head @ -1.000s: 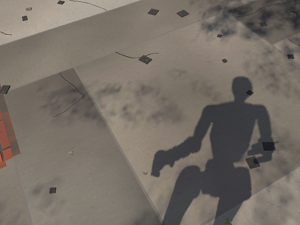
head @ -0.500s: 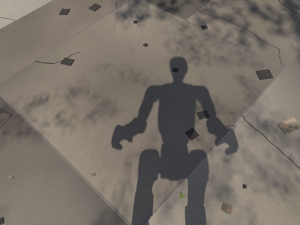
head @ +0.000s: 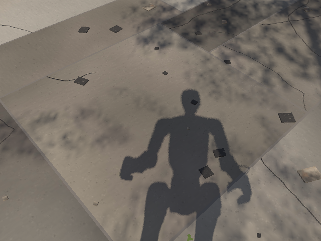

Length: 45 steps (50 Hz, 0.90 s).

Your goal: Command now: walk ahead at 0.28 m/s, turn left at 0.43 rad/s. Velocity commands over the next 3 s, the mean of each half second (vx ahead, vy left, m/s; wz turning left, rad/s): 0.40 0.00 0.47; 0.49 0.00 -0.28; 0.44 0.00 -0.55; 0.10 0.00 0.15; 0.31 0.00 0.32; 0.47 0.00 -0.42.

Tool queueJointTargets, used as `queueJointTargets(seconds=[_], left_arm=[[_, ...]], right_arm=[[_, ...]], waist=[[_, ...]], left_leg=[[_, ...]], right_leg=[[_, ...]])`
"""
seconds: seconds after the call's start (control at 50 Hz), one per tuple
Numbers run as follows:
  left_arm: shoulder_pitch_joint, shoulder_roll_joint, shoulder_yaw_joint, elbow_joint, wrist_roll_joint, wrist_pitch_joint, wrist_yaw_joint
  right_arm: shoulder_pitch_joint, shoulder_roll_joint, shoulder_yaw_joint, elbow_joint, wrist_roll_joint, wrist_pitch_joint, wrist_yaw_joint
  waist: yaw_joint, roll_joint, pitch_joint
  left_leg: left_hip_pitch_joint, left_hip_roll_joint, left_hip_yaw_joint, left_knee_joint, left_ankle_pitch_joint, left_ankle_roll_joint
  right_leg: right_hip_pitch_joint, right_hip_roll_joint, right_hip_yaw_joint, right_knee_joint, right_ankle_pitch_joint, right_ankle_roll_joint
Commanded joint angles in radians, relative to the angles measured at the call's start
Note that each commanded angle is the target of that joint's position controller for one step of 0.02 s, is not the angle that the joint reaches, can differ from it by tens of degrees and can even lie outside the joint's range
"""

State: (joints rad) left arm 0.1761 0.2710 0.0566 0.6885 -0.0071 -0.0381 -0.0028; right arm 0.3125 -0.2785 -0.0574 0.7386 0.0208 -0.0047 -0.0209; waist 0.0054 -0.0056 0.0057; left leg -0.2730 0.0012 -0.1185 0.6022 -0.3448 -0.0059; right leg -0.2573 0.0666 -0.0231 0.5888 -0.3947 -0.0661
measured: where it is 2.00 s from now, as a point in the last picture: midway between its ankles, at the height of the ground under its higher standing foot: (130, 171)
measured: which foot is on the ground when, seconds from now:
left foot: down 0.00-0.02, up 0.04-0.42, down 0.44-1.00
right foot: down 0.00-0.46, up 0.48-1.00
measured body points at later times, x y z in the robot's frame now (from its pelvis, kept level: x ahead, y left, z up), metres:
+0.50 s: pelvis +0.20 +0.10 -0.02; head +0.24 +0.11 +0.43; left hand +0.11 +0.37 -0.14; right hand +0.50 -0.06 -0.08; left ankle +0.27 +0.20 -0.73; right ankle +0.03 -0.09 -0.66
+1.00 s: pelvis +0.47 +0.15 -0.01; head +0.51 +0.15 +0.44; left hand +0.65 +0.40 -0.10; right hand +0.53 -0.13 -0.14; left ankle +0.27 +0.20 -0.73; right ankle +0.62 +0.07 -0.72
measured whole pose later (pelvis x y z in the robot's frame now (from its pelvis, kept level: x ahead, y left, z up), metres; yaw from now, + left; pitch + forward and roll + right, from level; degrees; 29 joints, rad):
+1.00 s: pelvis +0.47 +0.15 -0.01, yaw +4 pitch +2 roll +1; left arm 0.11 0.25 0.03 0.67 -0.02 -0.05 -0.07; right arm 0.33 -0.28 -0.06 0.82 0.00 -0.04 -0.02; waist -0.06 -0.02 0.03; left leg 0.12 -0.03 0.24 0.31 -0.45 0.02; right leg -0.58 -0.02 -0.06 0.62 -0.09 -0.08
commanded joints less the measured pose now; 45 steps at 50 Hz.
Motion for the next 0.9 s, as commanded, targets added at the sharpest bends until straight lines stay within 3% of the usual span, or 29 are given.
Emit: queueJointTargets(seconds=[0.02, 0.04, 0.06, 0.08, 0.1, 0.16, 0.2, 0.28, 0.34, 0.38, 0.4, 0.42, 0.44, 0.46, 0.48, 0.5, 0.52, 0.54, 0.56, 0.58, 0.62, 0.66, 0.72, 0.78, 0.9], left_arm=[[0.122, 0.127, 0.051, -0.038, 0.006, -0.053, -0.011], [0.211, 0.191, 0.069, -0.010, 0.014, -0.058, -0.015], [0.204, 0.190, 0.067, -0.004, 0.022, -0.060, -0.016], [0.184, 0.151, 0.057, -0.009, 0.012, -0.064, -0.011], [0.167, 0.126, 0.049, -0.011, 0.004, -0.065, -0.005], [0.148, 0.112, 0.041, 0.002, 0.013, -0.060, 0.005], [0.165, 0.126, 0.041, 0.021, 0.014, -0.058, 0.009], [0.184, 0.169, 0.043, 0.058, 0.008, -0.046, 0.015], [0.209, 0.204, 0.048, 0.085, -0.007, -0.040, 0.013], [0.203, 0.233, 0.054, 0.092, -0.014, -0.033, 0.016], [0.200, 0.251, 0.059, 0.092, -0.018, -0.028, 0.021], [0.205, 0.249, 0.056, 0.098, -0.023, -0.024, 0.023], [0.216, 0.227, 0.043, 0.098, -0.019, -0.030, 0.025], [0.263, 0.102, 0.005, 0.065, 0.024, -0.038, 0.015], [0.312, 0.103, -0.010, 0.054, -0.006, -0.064, 0.001], [0.164, 0.205, 0.022, 0.030, -0.049, -0.072, -0.003], [0.104, 0.191, 0.018, 0.001, -0.062, -0.076, -0.003], [0.105, 0.168, 0.014, 0.016, -0.044, -0.072, 0.006], [0.131, 0.165, 0.019, 0.035, -0.028, -0.058, 0.012], [0.188, 0.152, 0.019, 0.053, -0.030, -0.041, 0.010], [0.219, 0.127, 0.020, 0.078, -0.030, -0.014, 0.011], [0.166, 0.113, 0.021, 0.069, -0.029, -0.004, 0.015], [0.091, 0.097, 0.020, 0.046, -0.023, -0.014, 0.010], [0.019, 0.077, 0.012, 0.027, -0.019, -0.025, -0.009], [-0.145, 0.044, -0.009, -0.067, -0.015, -0.029, -0.054]], right_arm=[[-0.210, -0.087, -0.016, -0.162, 0.010, -0.017, -0.005], [-0.233, -0.051, -0.006, -0.199, 0.017, -0.024, -0.004], [-0.205, -0.107, -0.022, -0.205, 0.016, -0.031, -0.006], [-0.158, -0.123, -0.031, -0.188, 0.019, -0.034, 0.000], [-0.134, -0.113, -0.030, -0.173, 0.020, -0.034, 0.008], [-0.168, -0.088, -0.024, -0.172, 0.015, -0.040, 0.035], [-0.209, -0.060, -0.012, -0.192, 0.010, -0.039, 0.047], [-0.329, -0.014, 0.016, -0.240, 0.011, -0.046, 0.073], [-0.373, -0.035, 0.012, -0.260, 0.014, -0.046, 0.092], [-0.344, -0.074, -0.006, -0.264, 0.009, -0.042, 0.096], [-0.281, -0.104, -0.022, -0.252, 0.006, -0.037, 0.094], [-0.147, -0.136, -0.045, -0.221, 0.006, -0.033, 0.087], [0.012, -0.173, -0.071, -0.180, 0.008, -0.022, 0.066], [0.105, -0.255, -0.083, -0.148, 0.005, -0.014, 0.041], [0.099, -0.267, -0.071, -0.180, -0.008, -0.029, 0.043], [0.063, -0.194, -0.051, -0.168, -0.016, -0.043, 0.054], [0.011, -0.173, -0.043, -0.150, -0.017, -0.054, 0.057], [-0.050, -0.141, -0.033, -0.138, -0.016, -0.065, 0.057], [-0.097, -0.096, -0.022, -0.133, -0.021, -0.076, 0.061], [-0.116, -0.096, -0.023, -0.129, -0.029, -0.087, 0.060], [-0.121, -0.079, -0.025, -0.101, -0.029, -0.110, 0.060], [-0.109, -0.087, -0.029, -0.074, -0.037, -0.119, 0.053], [-0.072, -0.094, -0.031, -0.043, -0.040, -0.119, 0.037], [-0.066, -0.113, -0.032, -0.028, -0.036, -0.115, 0.025], [0.025, -0.149, -0.044, 0.028, -0.019, -0.071, 0.009]], waist=[[0.125, 0.061, 0.013], [0.138, -0.121, 0.005], [0.102, -0.120, 0.059], [0.067, -0.072, 0.074], [0.052, -0.058, 0.076], [0.058, -0.071, 0.074], [0.070, -0.065, 0.067], [0.104, -0.071, 0.094], [0.099, -0.079, 0.104], [0.050, -0.107, 0.058], [0.003, -0.126, 0.008], [-0.082, -0.110, -0.070], [-0.167, -0.077, -0.139], [-0.129, 0.169, -0.240], [-0.103, 0.212, -0.466], [-0.148, 0.074, -0.338], [-0.112, 0.082, -0.172], [-0.060, 0.029, -0.098], [-0.019, 0.046, -0.050], [0.014, 0.104, -0.057], [0.030, 0.082, -0.034], [0.021, 0.059, 0.016], [-0.006, 0.058, 0.044], [-0.034, 0.047, 0.060], [-0.095, 0.022, 0.111]], left_leg=[[-0.338, 0.041, -0.165, -0.081, -0.235, 0.073], [-0.499, -0.049, -0.038, 0.205, -0.155, 0.029], [-0.602, -0.007, -0.066, 0.383, -0.213, 0.026], [-0.632, 0.026, -0.088, 0.477, -0.157, 0.031], [-0.651, 0.047, -0.081, 0.516, -0.084, 0.031], [-0.617, 0.083, -0.016, 0.512, 0.083, 0.018], [-0.583, 0.086, 0.036, 0.447, 0.141, -0.006], [-0.471, 0.082, 0.121, 0.199, 0.274, -0.011], [-0.385, 0.052, 0.181, 0.090, 0.262, 0.027], [-0.278, -0.003, 0.219, 0.054, 0.213, 0.076], [-0.183, -0.041, 0.239, 0.049, 0.177, 0.105], [0.032, -0.075, 0.234, -0.002, 0.209, 0.146], [0.304, -0.067, 0.173, -0.035, 0.240, 0.182], [0.643, 0.188, -0.202, -0.039, 0.208, 0.259], [0.736, 0.410, -0.720, -0.229, -0.006, 0.403], [0.616, 0.376, -0.597, -0.299, -0.044, 0.340], [0.435, 0.339, -0.417, -0.322, 0.007, 0.301], [0.288, 0.292, -0.298, -0.338, 0.090, 0.266], [0.191, 0.233, -0.191, -0.365, 0.176, 0.235], [0.124, 0.232, -0.138, -0.402, 0.206, 0.237], [0.070, 0.214, -0.045, -0.444, 0.283, 0.237], [0.062, 0.199, 0.040, -0.466, 0.342, 0.215], [0.121, 0.181, 0.125, -0.477, 0.411, 0.182], [0.169, 0.181, 0.190, -0.494, 0.439, 0.151], [0.405, 0.258, 0.251, -0.419, 0.625, 0.149]], right_leg=[[0.294, -0.173, 0.224, -0.220, -0.111, -0.058], [0.417, -0.355, 0.523, -0.371, -0.218, -0.135], [0.384, -0.474, 0.647, -0.390, -0.152, -0.205], [0.380, -0.473, 0.601, -0.381, -0.092, -0.214], [0.393, -0.436, 0.503, -0.386, -0.035, -0.187], [0.354, -0.332, 0.223, -0.409, 0.275, -0.110], [0.323, -0.305, 0.107, -0.412, 0.405, -0.101], [0.262, -0.288, -0.031, -0.424, 0.438, -0.086], [0.279, -0.316, -0.086, -0.402, 0.544, -0.071], [0.318, -0.332, -0.132, -0.301, 0.887, -0.049], [0.329, -0.335, -0.154, -0.196, 1.061, -0.038], [0.265, -0.330, -0.167, -0.034, 1.130, -0.025], [0.099, -0.305, -0.172, 0.167, 1.017, -0.001], [-0.255, -0.196, -0.169, 0.545, 0.131, 0.043], [-0.409, -0.076, 0.053, 0.792, -0.212, 0.055], [-0.481, -0.119, 0.126, 0.833, -0.124, 0.050], [-0.496, -0.155, 0.104, 0.777, -0.032, 0.041], [-0.450, -0.201, 0.101, 0.711, 0.048, 0.044], [-0.393, -0.228, 0.110, 0.659, 0.111, 0.043], [-0.325, -0.241, 0.123, 0.650, 0.157, 0.055], [-0.303, -0.235, 0.129, 0.620, 0.190, 0.074], [-0.371, -0.220, 0.150, 0.560, 0.258, 0.086], [-0.446, -0.190, 0.172, 0.403, 0.410, 0.092], [-0.437, -0.173, 0.125, 0.232, 0.535, 0.084], [-0.547, -0.155, 0.029, 0.062, 0.431, 0.039]])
